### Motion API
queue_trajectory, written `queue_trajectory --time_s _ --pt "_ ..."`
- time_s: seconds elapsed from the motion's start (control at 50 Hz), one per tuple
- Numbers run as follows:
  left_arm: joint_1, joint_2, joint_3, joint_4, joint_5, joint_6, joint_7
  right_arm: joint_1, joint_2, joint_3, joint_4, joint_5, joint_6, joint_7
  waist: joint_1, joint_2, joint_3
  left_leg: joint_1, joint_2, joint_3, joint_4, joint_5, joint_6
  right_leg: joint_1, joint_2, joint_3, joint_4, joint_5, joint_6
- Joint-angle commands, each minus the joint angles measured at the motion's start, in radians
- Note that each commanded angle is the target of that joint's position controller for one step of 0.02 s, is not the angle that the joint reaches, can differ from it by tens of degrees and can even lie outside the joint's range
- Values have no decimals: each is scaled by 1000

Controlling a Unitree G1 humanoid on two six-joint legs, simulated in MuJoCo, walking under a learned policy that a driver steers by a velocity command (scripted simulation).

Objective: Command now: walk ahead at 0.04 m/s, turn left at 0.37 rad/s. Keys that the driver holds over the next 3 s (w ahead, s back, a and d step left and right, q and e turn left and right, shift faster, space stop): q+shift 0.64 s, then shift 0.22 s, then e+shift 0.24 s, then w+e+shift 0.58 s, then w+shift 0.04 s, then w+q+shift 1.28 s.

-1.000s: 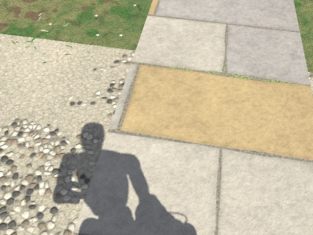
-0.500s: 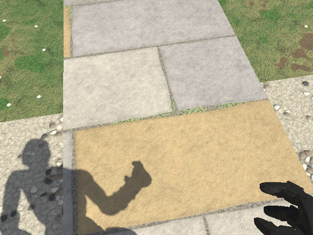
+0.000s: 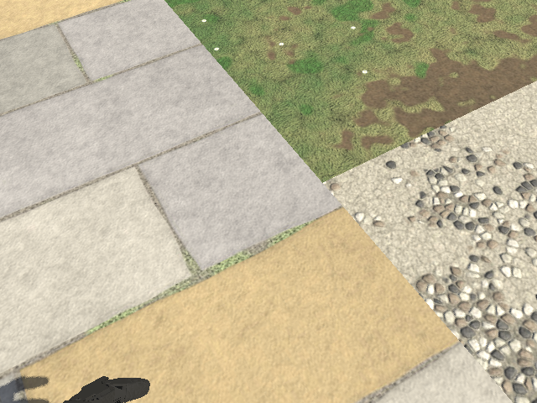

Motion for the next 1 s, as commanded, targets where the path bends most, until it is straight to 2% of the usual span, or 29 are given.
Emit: queue_trajectory --time_s 0.02,0.06,0.12,0.16,0.2,0.22,0.24,0.26,0.28,0.3,0.32,0.34,0.38,0.46,0.54,0.62,0.68,0.7,0.72,0.74,0.76,0.78,0.8,0.82,0.86,0.92,0.94,0.96,1.0 --pt "-22 195 78 -41 -4 -8 28 51 -99 -37 -52 9 14 -18 24 -148 -144 -35 14 2 70 56 -12 143 -282 140 -164 380 -208" --pt "-23 176 80 -25 -5 -4 39 15 -61 -27 -77 7 23 -16 39 -157 -133 -27 30 13 -4 82 -3 150 -293 110 -170 318 -204" --pt "-16 186 94 -5 -8 1 47 2 -61 -30 -112 3 28 3 43 -171 -153 21 31 37 -110 107 24 184 -326 87 -151 325 -194" --pt "-26 197 103 7 -25 3 49 29 -66 -37 -121 1 31 18 25 -179 -158 71 23 62 -206 137 55 190 -340 61 -114 320 -161" --pt "-43 179 106 23 -48 7 49 105 -69 -51 -99 -6 34 23 -15 -129 -144 189 -26 89 -407 281 112 129 -294 -23 11 199 -74" --pt "15 149 105 44 -42 12 45 129 -127 -71 -100 -15 30 13 -4 35 -99 266 21 -59 -538 522 171 0 -204 -103 197 -8 14" --pt "-32 103 90 -11 -2 13 41 139 -274 -104 -131 -25 18 -6 17 365 -41 380 267 -499 -599 896 339 -344 -24 -126 514 -435 127" --pt "-156 126 92 -49 -2 1 43 171 -269 -98 -148 -66 -7 6 -58 273 -127 369 323 -615 -666 851 462 -410 46 75 683 -511 116" --pt "-154 148 101 -42 -25 -4 45 127 -249 -95 -155 -65 -28 11 -29 168 -108 380 278 -536 -667 751 422 -433 28 128 722 -428 91" --pt "-125 157 107 -23 -27 -8 49 66 -226 -95 -165 -33 -35 2 11 103 -92 379 220 -466 -647 702 362 -443 11 146 697 -324 79" --pt "-105 172 114 -5 -19 -9 57 15 -184 -83 -178 -4 -29 -10 32 69 -94 375 193 -418 -631 695 319 -438 -2 152 667 -255 81" --pt "-89 176 118 1 -14 -12 57 -13 -160 -74 -192 8 -20 -22 47 74 -112 350 168 -389 -622 713 300 -393 3 155 653 -204 87" --pt "-69 150 113 8 -19 -19 47 0 -143 -70 -209 2 -7 -36 49 68 -152 365 133 -372 -609 746 291 -353 34 153 622 -136 100" --pt "-87 127 101 10 -28 -31 37 26 -168 -84 -227 5 7 -51 33 82 -150 391 99 -419 -597 661 280 -334 73 174 406 -91 122" --pt "-89 143 104 17 -33 -42 24 -7 -184 -94 -261 2 21 -48 27 129 -130 314 68 -495 -589 556 272 -236 99 187 255 -84 126" --pt "-70 168 110 23 -38 -62 8 -37 -188 -96 -289 4 30 -37 22 163 -141 307 49 -583 -550 618 266 -140 110 203 127 -105 110" --pt "15 194 122 51 -38 -74 -5 -91 -173 -87 -310 13 34 -32 55 171 -166 290 10 -587 -489 625 230 28 84 174 -88 3 83" --pt "36 204 126 60 -34 -75 -7 -82 -151 -78 -310 13 34 -32 55 141 -174 245 -26 -560 -450 523 202 132 40 181 -172 121 63" --pt "24 245 131 44 -20 -68 -4 -4 -95 -59 -298 -4 35 -27 13 -34 -214 159 -110 -461 -292 189 160 255 -138 352 -191 215 -10" --pt "17 295 135 42 8 -56 -3 25 -98 -59 -318 -3 28 -26 -25 -291 -143 -49 -266 -292 -93 -171 97 272 -302 583 -214 424 -183" --pt "20 259 130 33 6 -60 -2 38 -185 -81 -306 -21 15 -24 -13 -268 -134 -109 -190 -258 137 -160 44 222 -397 688 -220 389 -283" --pt "-7 210 114 18 -8 -59 4 20 -224 -93 -281 -14 14 -21 -3 -182 -115 -102 -156 -245 215 -77 27 188 -342 571 -199 325 -264" --pt "-23 186 104 17 -20 -51 10 6 -207 -91 -262 -13 21 -22 0 -134 -97 -94 -146 -230 237 -14 13 170 -266 468 -189 250 -213" --pt "-19 183 97 19 -31 -44 15 -7 -177 -81 -260 -15 26 -24 15 -122 -88 -107 -148 -219 256 24 5 173 -232 426 -189 224 -190" --pt "18 192 91 36 -27 -32 23 -29 -114 -56 -267 -6 24 -17 34 -133 -80 -95 -149 -170 202 57 -3 182 -186 346 -192 284 -184" --pt "27 151 69 57 -26 -22 12 -53 0 -9 -268 -30 11 -13 37 -202 -116 81 -85 -96 -176 24 -12 176 -116 291 -188 248 -155" --pt "48 186 81 58 -33 -14 6 -73 -4 -11 -269 -29 8 -12 57 -244 -97 115 -97 -62 -275 6 -17 173 -107 315 -185 242 -159" --pt "74 236 97 58 -39 -7 4 -73 -39 -25 -261 -18 4 -15 73 -256 -89 128 -117 -49 -344 49 -19 186 -117 358 -173 255 -168" --pt "78 283 112 49 -59 -3 3 -26 -72 -43 -235 -7 -2 -21 47 -231 -94 193 -148 -50 -540 199 6 196 -126 432 -149 286 -166"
